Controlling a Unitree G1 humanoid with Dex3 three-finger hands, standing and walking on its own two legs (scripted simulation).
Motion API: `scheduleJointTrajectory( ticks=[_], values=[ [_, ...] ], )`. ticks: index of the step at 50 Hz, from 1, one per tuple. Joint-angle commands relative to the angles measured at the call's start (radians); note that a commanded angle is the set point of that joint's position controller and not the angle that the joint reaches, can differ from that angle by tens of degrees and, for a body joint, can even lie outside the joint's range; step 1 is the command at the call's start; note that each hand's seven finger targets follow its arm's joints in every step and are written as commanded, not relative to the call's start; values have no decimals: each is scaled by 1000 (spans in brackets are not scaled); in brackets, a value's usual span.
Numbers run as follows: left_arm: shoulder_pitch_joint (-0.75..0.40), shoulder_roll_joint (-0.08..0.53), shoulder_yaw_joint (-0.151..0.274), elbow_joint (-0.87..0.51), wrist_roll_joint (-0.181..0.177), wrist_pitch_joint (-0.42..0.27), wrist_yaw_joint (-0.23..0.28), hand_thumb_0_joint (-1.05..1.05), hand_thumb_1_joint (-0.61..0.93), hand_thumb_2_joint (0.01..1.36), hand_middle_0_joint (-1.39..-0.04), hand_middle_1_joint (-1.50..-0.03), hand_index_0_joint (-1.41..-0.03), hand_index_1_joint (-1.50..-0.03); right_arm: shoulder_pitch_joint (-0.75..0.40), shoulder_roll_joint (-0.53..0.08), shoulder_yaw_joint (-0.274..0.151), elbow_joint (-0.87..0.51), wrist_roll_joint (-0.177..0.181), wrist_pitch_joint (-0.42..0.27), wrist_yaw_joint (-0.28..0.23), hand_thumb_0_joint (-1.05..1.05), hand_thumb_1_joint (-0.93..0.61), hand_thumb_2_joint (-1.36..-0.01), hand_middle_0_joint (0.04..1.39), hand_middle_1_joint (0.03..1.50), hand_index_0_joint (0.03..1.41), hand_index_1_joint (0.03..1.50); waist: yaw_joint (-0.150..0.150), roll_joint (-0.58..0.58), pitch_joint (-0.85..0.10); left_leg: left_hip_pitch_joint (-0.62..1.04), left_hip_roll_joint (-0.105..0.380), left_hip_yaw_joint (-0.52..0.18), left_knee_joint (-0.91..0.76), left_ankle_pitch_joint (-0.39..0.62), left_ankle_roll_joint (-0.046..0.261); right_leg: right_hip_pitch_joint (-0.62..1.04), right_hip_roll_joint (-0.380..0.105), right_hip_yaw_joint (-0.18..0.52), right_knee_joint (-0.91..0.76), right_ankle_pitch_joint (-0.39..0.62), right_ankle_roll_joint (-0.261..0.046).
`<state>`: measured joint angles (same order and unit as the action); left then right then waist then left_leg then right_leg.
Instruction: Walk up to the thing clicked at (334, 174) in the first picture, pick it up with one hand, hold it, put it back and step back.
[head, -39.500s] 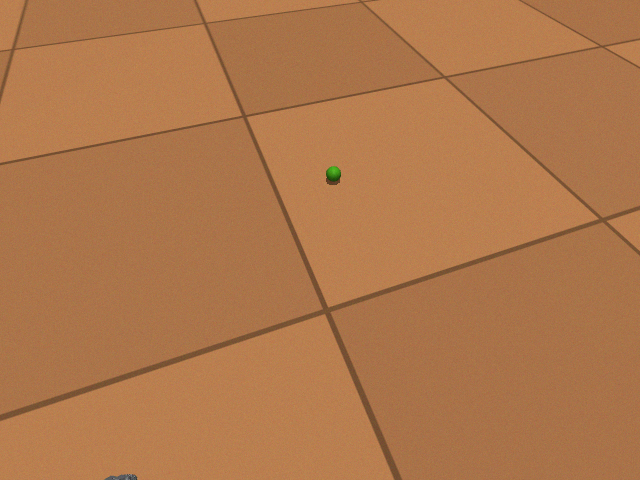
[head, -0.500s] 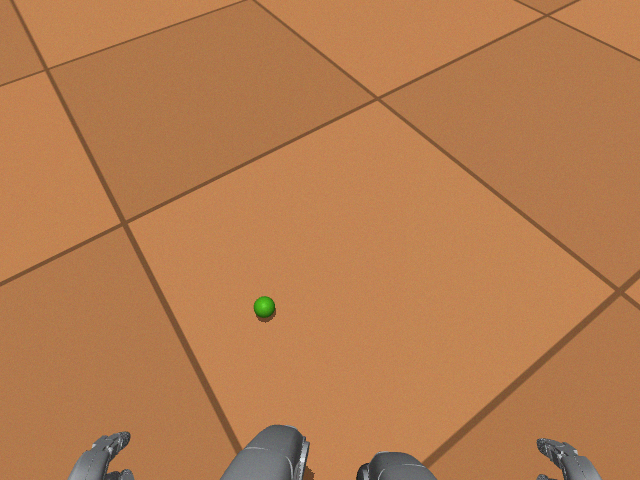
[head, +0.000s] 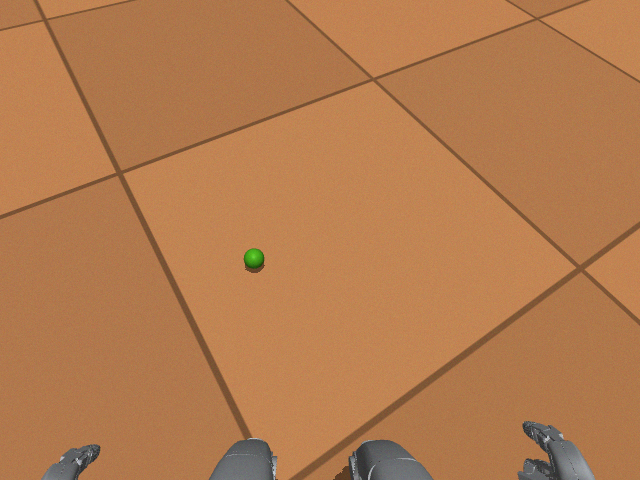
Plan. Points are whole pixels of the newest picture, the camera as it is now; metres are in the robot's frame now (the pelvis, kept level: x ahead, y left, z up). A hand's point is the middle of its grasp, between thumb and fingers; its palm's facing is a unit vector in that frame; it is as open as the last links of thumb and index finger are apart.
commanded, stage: step back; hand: left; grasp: from above
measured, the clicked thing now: (254, 258) +0.77 +0.24 -0.73
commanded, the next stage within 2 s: stand in 1.96 s
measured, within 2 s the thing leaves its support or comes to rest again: neither
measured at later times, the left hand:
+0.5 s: hand out of the picture -0.06 +0.25 -0.15, palm faces +0.07 -0.91 -0.41, open 7.4 cm
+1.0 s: hand out of the picture -0.29 +0.21 -0.12, palm faces +0.04 -0.88 -0.48, open 7.4 cm
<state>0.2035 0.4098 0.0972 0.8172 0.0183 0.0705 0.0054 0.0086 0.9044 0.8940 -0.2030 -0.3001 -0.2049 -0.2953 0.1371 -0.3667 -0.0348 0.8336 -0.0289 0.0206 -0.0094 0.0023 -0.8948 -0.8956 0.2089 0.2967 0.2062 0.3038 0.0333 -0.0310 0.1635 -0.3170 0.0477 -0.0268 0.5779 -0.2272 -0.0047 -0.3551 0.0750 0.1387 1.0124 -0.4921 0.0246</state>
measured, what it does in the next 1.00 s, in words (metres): walks backwards: right foot, then left foot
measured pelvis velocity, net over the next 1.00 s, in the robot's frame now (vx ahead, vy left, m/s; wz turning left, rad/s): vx -0.33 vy -0.07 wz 0.03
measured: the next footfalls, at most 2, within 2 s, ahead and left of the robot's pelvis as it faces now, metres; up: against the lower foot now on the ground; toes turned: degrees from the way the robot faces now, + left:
right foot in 0.08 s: -0.02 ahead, -0.14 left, +0.00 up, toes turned +3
left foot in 0.42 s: -0.13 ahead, +0.09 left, +0.00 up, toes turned +1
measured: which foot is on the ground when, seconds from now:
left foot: down 0.00-0.10, up 0.12-0.40, down 0.42-0.78, up 0.80-1.00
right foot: up 0.00-0.06, down 0.08-0.44, up 0.46-0.74, down 0.76-1.00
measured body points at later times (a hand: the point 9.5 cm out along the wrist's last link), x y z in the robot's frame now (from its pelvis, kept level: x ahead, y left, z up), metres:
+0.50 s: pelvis -0.17 -0.03 -0.01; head -0.11 -0.01 +0.43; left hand -0.06 +0.30 -0.12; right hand -0.07 -0.33 -0.13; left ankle -0.17 +0.09 -0.73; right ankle -0.08 -0.14 -0.71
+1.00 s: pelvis -0.33 -0.07 +0.00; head -0.30 -0.11 +0.45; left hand -0.29 +0.25 -0.09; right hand -0.24 -0.38 -0.14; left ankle -0.35 +0.09 -0.67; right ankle -0.31 -0.17 -0.73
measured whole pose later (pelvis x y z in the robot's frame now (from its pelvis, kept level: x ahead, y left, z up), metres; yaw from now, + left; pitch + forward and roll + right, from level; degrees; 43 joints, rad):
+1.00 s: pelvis -0.33 -0.07 +0.00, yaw +2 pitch -2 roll +2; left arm 0.24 0.35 0.06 0.90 0.05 0.00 0.02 0.01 0.90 0.89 -0.21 -0.30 -0.21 -0.30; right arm 0.20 -0.42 -0.05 0.90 -0.01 0.07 0.00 0.00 -0.90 -0.90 0.20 0.30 0.20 0.30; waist 0.03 0.07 0.10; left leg -0.41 -0.06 -0.15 1.03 -0.42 -0.03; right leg -0.27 -0.02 -0.01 0.60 -0.30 -0.03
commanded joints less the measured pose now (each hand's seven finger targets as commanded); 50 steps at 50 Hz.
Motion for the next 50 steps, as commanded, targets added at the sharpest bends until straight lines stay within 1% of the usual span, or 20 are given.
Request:
scheduleJointTrajectory(
  ticks=[1,3,4,5,6,7,10,15,19,21,23,24,27,34,37,39,40,41,44,50],
  values=[
    [34,134,39,-51,2,-53,7,0,900,900,-200,-300,-200,-300,8,-280,-87,-77,2,-3,-20,0,-900,-900,200,300,200,300,-37,235,-222,213,167,-146,-5,367,211,46,-54,-96,-450,87,-9],
    [113,133,37,5,12,-61,10,0,900,900,-200,-300,-200,-300,-31,-270,-81,-90,17,15,-15,0,-900,-900,200,300,200,300,-5,205,-238,109,117,-116,70,258,151,191,-31,-127,-669,305,-32],
    [100,189,49,-1,24,-68,10,0,900,900,-200,-300,-200,-300,-20,-234,-72,-95,26,18,-13,0,-900,-900,200,300,200,300,-19,104,-239,-29,51,-103,133,103,101,257,-104,18,-616,372,-60],
    [100,275,74,-17,28,-70,7,0,900,900,-200,-300,-200,-300,-6,-182,-56,-115,31,19,-14,0,-900,-900,200,300,200,300,-17,-152,-212,-246,-106,-64,289,-226,37,279,-296,295,-636,397,-131],
    [17,377,87,-60,32,-65,8,0,900,900,-200,-300,-200,-300,-56,-204,-73,-119,24,23,-36,0,-900,-900,200,300,200,300,36,-281,-168,-168,-136,-116,527,-421,6,-7,-481,474,-702,416,-318],
    [-55,344,82,-84,21,-68,16,0,900,900,-200,-300,-200,-300,-37,-248,-94,-100,32,22,-35,0,-900,-900,200,300,200,300,-1,-249,-102,-85,-89,-170,637,-391,7,-165,-501,481,-737,382,-330],
    [-140,226,54,-100,23,-68,20,0,900,900,-200,-300,-200,-300,44,-218,-72,-46,42,17,-24,0,-900,-900,200,300,200,300,-70,-106,-123,-153,-177,-145,675,-257,8,14,-290,96,-580,593,-218],
    [11,193,48,-88,32,-57,38,0,900,900,-200,-300,-200,-300,-2,-178,-49,-75,26,-1,-30,0,-900,-900,200,300,200,300,30,-149,-193,-218,-116,-83,360,-316,-16,330,-285,85,-493,760,-224],
    [-19,209,43,-108,7,-39,39,0,900,900,-200,-300,-200,-300,94,-186,-64,-41,6,-9,-25,0,-900,-900,200,300,200,300,-5,-190,-268,-30,-72,1,-44,-169,10,338,-311,97,-382,830,-202],
    [-37,186,23,-127,-2,-24,29,0,900,900,-200,-300,-200,-300,135,-217,-84,-16,-4,-7,-23,0,-900,-900,200,300,200,300,-24,-117,-268,153,-33,-61,-203,98,39,139,-248,69,-338,600,-125],
    [-81,163,22,-139,-12,-23,38,0,900,900,-200,-300,-200,-300,43,-380,-111,-54,-12,1,-7,0,-900,-900,200,300,200,300,-43,275,-235,105,321,-456,-244,291,258,-104,2,-101,-11,-125,-41],
    [-118,193,38,-132,3,-22,47,0,900,900,-200,-300,-200,-300,13,-409,-118,-66,-13,-5,-9,0,-900,-900,200,300,200,300,-75,298,-193,-66,402,-560,-281,259,350,-33,-19,12,177,-190,-33],
    [-28,181,37,-68,-15,-21,28,0,900,900,-200,-300,-200,-300,-91,-257,-73,-86,-23,-7,-15,0,-900,-900,200,300,200,300,16,137,-155,-7,185,-200,-189,351,234,-71,25,42,275,-33,-47],
    [-6,135,11,-49,-6,-61,26,0,900,900,-200,-300,-200,-300,13,-240,-75,-67,-8,24,-2,0,-900,-900,200,300,200,300,-51,264,-208,274,158,-162,-62,434,228,-38,-58,-105,-308,-31,0],
    [100,144,14,29,8,-80,31,0,900,900,-200,-300,-200,-300,-27,-265,-75,-65,11,47,5,0,-900,-900,200,300,200,300,-9,214,-285,189,120,-121,37,291,162,189,-36,-181,-691,251,-25],
    [99,273,51,32,34,-87,29,0,900,900,-200,-300,-200,-300,-19,-171,-47,-90,19,40,4,0,-900,-900,200,300,200,300,-5,-122,-230,-240,-76,-73,224,-208,50,321,-269,236,-666,244,-106],
    [22,378,75,-6,36,-82,29,0,900,900,-200,-300,-200,-300,-76,-192,-62,-107,10,45,-12,0,-900,-900,200,300,200,300,47,-207,-177,-208,-119,-145,434,-375,-1,39,-512,438,-736,179,-299],
    [-50,373,76,-35,24,-88,38,0,900,900,-200,-300,-200,-300,-72,-245,-91,-94,16,49,-15,0,-900,-900,200,300,200,300,25,-195,-100,-144,-61,-213,583,-357,-9,-135,-561,502,-777,139,-343],
    [-147,215,34,-27,21,-95,37,0,900,900,-200,-300,-200,-300,32,-219,-69,-12,23,38,-4,0,-900,-900,200,300,200,300,-72,-36,-101,-174,-157,-172,622,-191,-4,31,-294,44,-596,465,-186],
    [30,231,58,8,38,-104,22,0,900,900,-200,-300,-200,-300,-24,-201,-57,-20,-2,2,6,0,-900,-900,200,300,200,300,52,-160,-149,-232,-55,-81,244,-272,-28,303,-317,138,-649,-37,-209]
  ],
)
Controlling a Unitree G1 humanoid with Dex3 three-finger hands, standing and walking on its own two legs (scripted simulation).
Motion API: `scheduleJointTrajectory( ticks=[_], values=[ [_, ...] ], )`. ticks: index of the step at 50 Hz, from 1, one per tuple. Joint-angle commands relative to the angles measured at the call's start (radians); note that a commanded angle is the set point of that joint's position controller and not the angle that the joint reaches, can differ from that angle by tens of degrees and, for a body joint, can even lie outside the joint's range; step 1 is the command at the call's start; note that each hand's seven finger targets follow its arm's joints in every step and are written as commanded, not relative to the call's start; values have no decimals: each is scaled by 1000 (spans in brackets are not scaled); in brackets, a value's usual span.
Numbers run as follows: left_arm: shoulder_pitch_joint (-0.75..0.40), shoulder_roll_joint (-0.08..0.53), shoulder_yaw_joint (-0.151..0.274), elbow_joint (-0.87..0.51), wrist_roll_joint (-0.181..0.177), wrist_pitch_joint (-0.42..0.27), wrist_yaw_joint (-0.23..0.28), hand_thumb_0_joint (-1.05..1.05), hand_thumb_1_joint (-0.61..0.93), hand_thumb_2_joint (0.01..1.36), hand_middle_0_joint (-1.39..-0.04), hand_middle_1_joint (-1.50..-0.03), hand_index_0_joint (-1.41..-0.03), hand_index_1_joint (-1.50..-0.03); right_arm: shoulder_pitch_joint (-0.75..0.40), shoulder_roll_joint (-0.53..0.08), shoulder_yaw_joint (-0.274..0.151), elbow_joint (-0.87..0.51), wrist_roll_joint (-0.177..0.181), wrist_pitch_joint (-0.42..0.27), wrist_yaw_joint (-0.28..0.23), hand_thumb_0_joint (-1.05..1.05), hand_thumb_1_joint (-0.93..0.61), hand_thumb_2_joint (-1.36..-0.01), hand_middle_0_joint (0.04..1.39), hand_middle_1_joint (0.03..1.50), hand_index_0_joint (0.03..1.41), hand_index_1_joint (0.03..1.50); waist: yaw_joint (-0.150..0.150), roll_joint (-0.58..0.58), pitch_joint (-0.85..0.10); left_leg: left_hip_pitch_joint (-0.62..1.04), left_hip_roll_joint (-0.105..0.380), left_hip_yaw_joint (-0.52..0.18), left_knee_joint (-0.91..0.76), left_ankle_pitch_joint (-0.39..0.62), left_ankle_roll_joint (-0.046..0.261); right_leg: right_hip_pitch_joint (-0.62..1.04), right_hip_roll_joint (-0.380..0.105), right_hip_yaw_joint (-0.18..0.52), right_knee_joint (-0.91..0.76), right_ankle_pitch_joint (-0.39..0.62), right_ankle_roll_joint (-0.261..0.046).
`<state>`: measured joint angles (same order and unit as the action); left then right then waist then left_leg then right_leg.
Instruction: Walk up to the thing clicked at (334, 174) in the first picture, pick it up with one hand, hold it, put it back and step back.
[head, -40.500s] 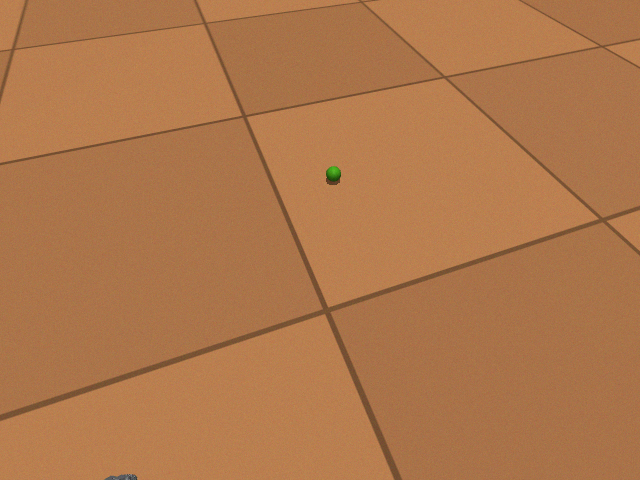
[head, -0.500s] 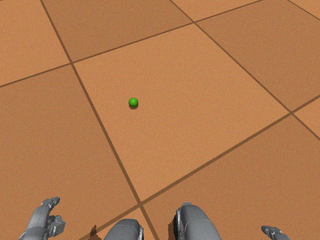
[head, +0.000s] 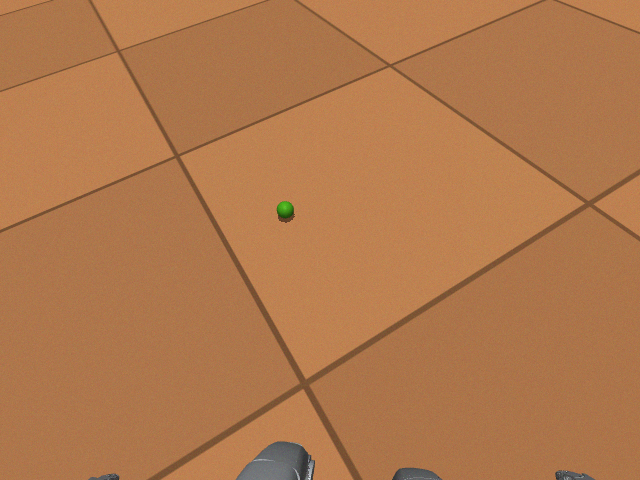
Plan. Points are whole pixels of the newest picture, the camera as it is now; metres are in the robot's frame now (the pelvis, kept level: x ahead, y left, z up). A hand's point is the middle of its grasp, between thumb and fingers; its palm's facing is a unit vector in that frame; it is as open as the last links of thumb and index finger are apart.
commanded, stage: step back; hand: left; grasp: from above
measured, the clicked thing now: (285, 209) +1.12 +0.28 -0.73
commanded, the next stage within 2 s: stand in 0.96 s
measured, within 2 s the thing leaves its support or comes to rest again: neither
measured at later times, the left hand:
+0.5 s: hand out of the picture +0.00 +0.26 -0.15, palm faces +0.08 -0.91 -0.41, open 7.4 cm
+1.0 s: hand out of the picture +0.11 +0.31 -0.16, palm faces +0.04 -0.92 -0.39, open 7.4 cm
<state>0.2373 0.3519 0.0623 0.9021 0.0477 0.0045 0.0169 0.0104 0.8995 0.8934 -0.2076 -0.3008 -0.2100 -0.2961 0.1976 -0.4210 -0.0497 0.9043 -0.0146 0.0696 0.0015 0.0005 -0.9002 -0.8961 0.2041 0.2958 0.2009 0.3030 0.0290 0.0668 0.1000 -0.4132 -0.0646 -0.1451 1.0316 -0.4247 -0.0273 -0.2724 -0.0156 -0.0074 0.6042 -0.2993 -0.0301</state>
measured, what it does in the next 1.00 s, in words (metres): steps on the spot: left foot, then right foot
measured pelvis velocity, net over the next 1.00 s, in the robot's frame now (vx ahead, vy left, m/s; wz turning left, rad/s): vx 0.04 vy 0.03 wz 0.03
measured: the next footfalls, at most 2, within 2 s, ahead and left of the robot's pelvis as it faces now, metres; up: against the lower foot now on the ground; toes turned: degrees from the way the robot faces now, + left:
left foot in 0.12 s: +0.00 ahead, +0.15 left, +0.00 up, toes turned +2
right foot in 0.40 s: +0.06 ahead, -0.10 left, +0.00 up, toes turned +1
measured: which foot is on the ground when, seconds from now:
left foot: up 0.00-0.10, down 0.12-0.42, up 0.44-0.76, down 0.78-1.00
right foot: down 0.00-0.16, up 0.18-0.38, down 0.40-1.00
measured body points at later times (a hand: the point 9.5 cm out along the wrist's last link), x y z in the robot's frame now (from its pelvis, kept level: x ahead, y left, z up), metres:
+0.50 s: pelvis -0.01 -0.01 -0.01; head -0.01 -0.02 +0.44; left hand +0.00 +0.31 -0.12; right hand +0.07 -0.33 -0.14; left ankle -0.03 +0.13 -0.70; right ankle +0.02 -0.10 -0.73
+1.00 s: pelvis +0.04 +0.03 -0.01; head +0.07 +0.04 +0.44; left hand +0.10 +0.35 -0.13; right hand +0.18 -0.25 -0.13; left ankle +0.08 +0.16 -0.73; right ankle +0.02 -0.10 -0.73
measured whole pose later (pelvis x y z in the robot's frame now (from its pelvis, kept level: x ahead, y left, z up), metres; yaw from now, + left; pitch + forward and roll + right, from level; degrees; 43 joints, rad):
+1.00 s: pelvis +0.04 +0.03 -0.01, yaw +2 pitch -2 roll +0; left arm 0.16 0.39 0.03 0.98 0.00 -0.02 0.02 0.01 0.91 0.89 -0.20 -0.30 -0.20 -0.30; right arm 0.07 -0.32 -0.02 0.97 -0.02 0.00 0.01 0.00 -0.90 -0.90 0.21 0.30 0.20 0.30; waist 0.03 -0.01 0.10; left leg -0.34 0.05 0.04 0.65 -0.28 -0.01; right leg -0.23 -0.02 0.00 0.63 -0.37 -0.01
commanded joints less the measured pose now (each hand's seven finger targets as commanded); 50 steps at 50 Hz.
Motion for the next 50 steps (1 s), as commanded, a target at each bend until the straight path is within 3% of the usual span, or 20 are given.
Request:
scheduleJointTrajectory(
  ticks=[1,6,8,9,11,13,16,19,20,21,22,23,28,36,38,39,41,42,48,50],
  values=[
    [-10,306,96,-77,9,-37,7,0,900,900,-200,-300,-200,-300,-90,-151,-45,-89,-20,-54,1,0,-900,-900,200,300,200,300,55,-276,-78,-81,73,58,-289,-112,0,178,-251,306,-263,-331,-164],
    [-46,269,59,-77,0,-15,-11,0,900,900,-200,-300,-200,-300,75,-160,-73,20,-21,-78,15,0,-900,-900,200,300,200,300,-26,-164,-63,369,27,138,-647,60,62,-151,-145,139,-150,-362,-79],
    [-111,189,36,-99,-27,-21,-13,0,900,900,-200,-300,-200,-300,110,-284,-94,15,-37,-88,6,0,-900,-900,200,300,200,300,-84,163,-55,341,364,-438,-843,-469,209,-396,37,-44,205,-305,14],
    [-169,284,67,-84,-16,-24,-12,0,900,900,-200,-300,-200,-300,74,-322,-101,3,-28,-88,9,0,-900,-900,200,300,200,300,-91,87,55,100,441,-518,-908,-601,296,-317,-12,57,334,-278,14],
    [-81,257,59,-54,-31,-35,-29,0,900,900,-200,-300,-200,-300,-53,-231,-70,-22,-35,-101,6,0,-900,-900,200,300,200,300,-11,25,72,74,336,-276,-836,-348,240,-203,-38,67,284,-179,6],
    [-39,243,56,-28,-27,-43,-37,0,900,900,-200,-300,-200,-300,-40,-197,-64,-24,-35,-107,7,0,-900,-900,200,300,200,300,-17,72,37,162,258,-148,-789,-193,200,-211,-15,11,222,-130,6],
    [-30,235,58,-17,-26,-46,-42,0,900,900,-200,-300,-200,-300,-21,-237,-84,-25,-37,-96,14,0,-900,-900,200,300,200,300,-39,150,1,108,268,-122,-774,-235,200,-72,2,-22,103,-156,18],
    [122,224,68,49,-18,-60,-25,0,900,900,-200,-300,-200,-300,-83,-183,-71,-43,-29,-70,14,0,-900,-900,200,300,200,300,53,83,-37,-41,202,-6,-543,-238,148,218,29,-29,-120,-11,9],
    [159,250,76,60,-10,-68,-14,0,900,900,-200,-300,-200,-300,-53,-120,-52,-44,-26,-64,11,0,-900,-900,200,300,200,300,65,-53,-59,-117,137,58,-362,-224,118,303,18,39,-190,-54,12],
    [203,336,101,57,7,-76,-3,0,900,900,-200,-300,-200,-300,-38,-56,-33,-69,-19,-68,10,0,-900,-900,200,300,200,300,83,-273,-49,-273,8,111,-86,-185,67,313,-206,440,-350,-344,-44],
    [106,391,107,11,9,-78,-2,0,900,900,-200,-300,-200,-300,-50,-115,-50,-67,-23,-63,3,0,-900,-900,200,300,200,300,60,-193,9,-276,12,19,16,-144,55,127,-371,675,-482,-626,-127],
    [12,408,106,-18,5,-77,-2,0,900,900,-200,-300,-200,-300,-18,-183,-72,-47,-24,-67,0,0,-900,-900,200,300,200,300,24,-156,79,-226,72,-27,19,-127,50,-1,-425,723,-491,-695,-208],
    [12,291,75,-4,-21,-105,3,0,900,900,-200,-300,-200,-300,69,-157,-68,15,-16,-75,15,0,-900,-900,200,300,200,300,-10,-112,-1,-119,89,-15,-28,71,34,53,-234,288,-331,-59,-98],
    [-23,277,43,-25,-37,-75,10,0,900,900,-200,-300,-200,-300,-5,-107,-47,-2,-10,-82,5,0,-900,-900,200,300,200,300,-11,-228,-104,144,76,190,-437,191,36,67,-196,63,-47,647,-98],
    [-8,257,31,-28,-41,-61,11,0,900,900,-200,-300,-200,-300,18,-126,-53,19,-12,-89,-4,0,-900,-900,200,300,200,300,-23,-172,-150,250,81,170,-544,403,70,59,-150,48,72,600,-50],
    [-1,233,22,-37,-46,-59,11,0,900,900,-200,-300,-200,-300,28,-174,-64,21,-16,-92,-11,0,-900,-900,200,300,200,300,-28,-67,-191,307,173,62,-531,568,107,10,-103,29,151,485,-20],
    [25,204,12,-13,-67,-32,18,0,900,900,-200,-300,-200,-300,-37,-234,-61,-8,-3,-96,-16,0,-900,-900,200,300,200,300,-17,73,-240,259,411,-192,-600,562,280,-20,17,-5,258,-150,17],
    [2,222,13,7,-59,-25,21,0,900,900,-200,-300,-200,-300,-73,-233,-64,-1,-5,-91,-16,0,-900,-900,200,300,200,300,-16,79,-203,187,431,-214,-631,470,299,-1,-5,29,280,-272,13],
    [37,150,-7,82,-46,-36,6,0,900,900,-200,-300,-200,-300,-120,-168,-37,27,-7,-86,-11,0,-900,-900,200,300,200,300,8,96,-139,187,256,-19,-568,412,158,70,-10,5,-122,-38,25],
    [-22,254,6,66,-28,-56,10,0,900,900,-200,-300,-200,-300,-96,-117,-24,23,16,-93,-9,0,-900,-900,200,300,200,300,-21,-66,-189,164,195,54,-462,498,74,188,-131,174,-191,347,-7]
  ],
)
